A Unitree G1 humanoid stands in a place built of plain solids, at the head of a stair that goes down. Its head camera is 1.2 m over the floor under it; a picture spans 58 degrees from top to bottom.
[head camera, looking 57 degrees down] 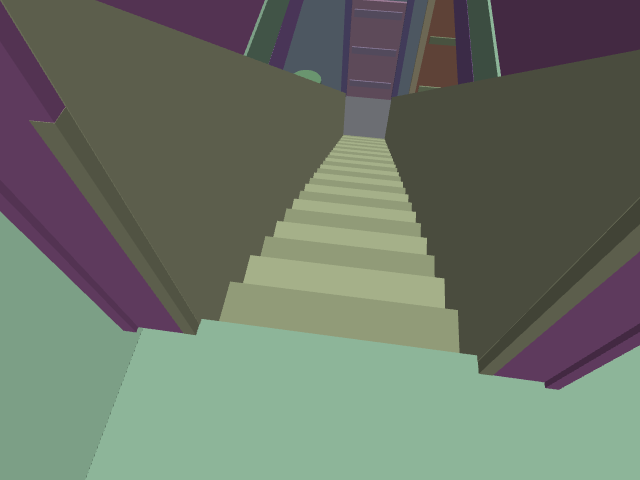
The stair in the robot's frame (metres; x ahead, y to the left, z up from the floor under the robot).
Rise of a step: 0.18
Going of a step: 0.22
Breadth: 0.88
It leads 8 degrees to the right of straight ahead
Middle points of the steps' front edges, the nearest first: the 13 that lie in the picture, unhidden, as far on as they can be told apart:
0.45 -0.05 0.00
0.66 -0.08 -0.17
0.88 -0.11 -0.35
1.09 -0.14 -0.52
1.30 -0.17 -0.70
1.52 -0.19 -0.87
1.73 -0.22 -1.05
1.95 -0.25 -1.22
2.16 -0.28 -1.40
2.37 -0.31 -1.57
2.59 -0.34 -1.75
2.80 -0.37 -1.92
3.02 -0.40 -2.10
